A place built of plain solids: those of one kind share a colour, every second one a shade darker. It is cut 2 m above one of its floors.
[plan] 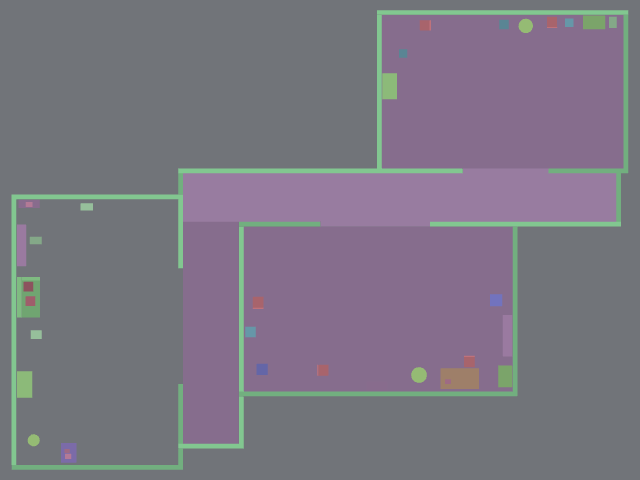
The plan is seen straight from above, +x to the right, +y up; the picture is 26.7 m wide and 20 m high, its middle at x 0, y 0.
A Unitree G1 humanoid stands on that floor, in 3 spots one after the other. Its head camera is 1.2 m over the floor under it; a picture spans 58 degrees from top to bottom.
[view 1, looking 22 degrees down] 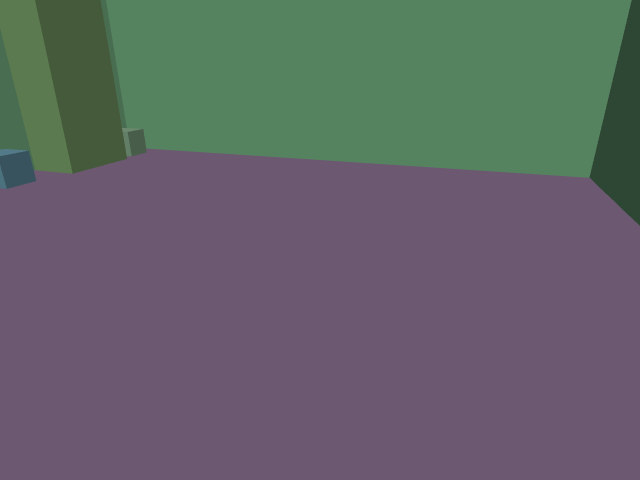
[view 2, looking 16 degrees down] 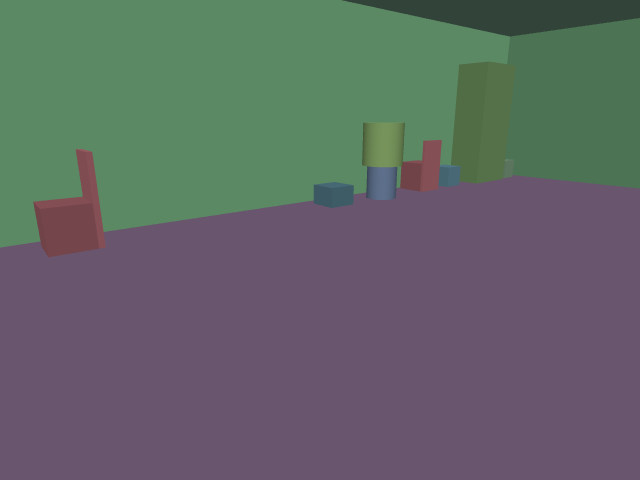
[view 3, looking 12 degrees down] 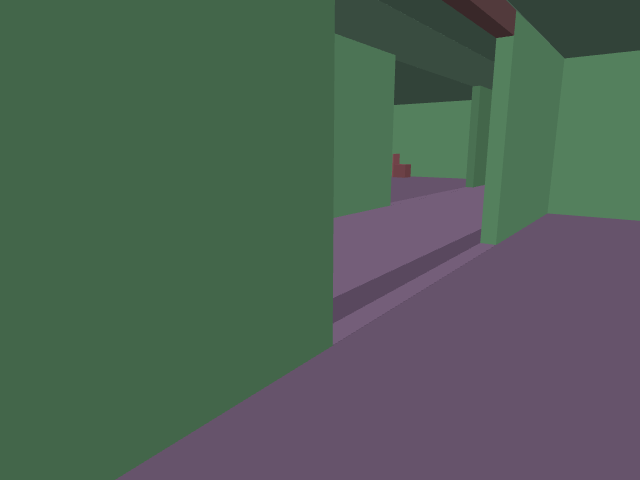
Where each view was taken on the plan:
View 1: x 7.05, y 4.42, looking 18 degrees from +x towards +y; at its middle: floor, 3.20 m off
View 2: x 3.73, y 4.42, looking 51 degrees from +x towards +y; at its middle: floor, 4.35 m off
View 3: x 11.56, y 4.42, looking -143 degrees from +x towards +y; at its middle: wall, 2.45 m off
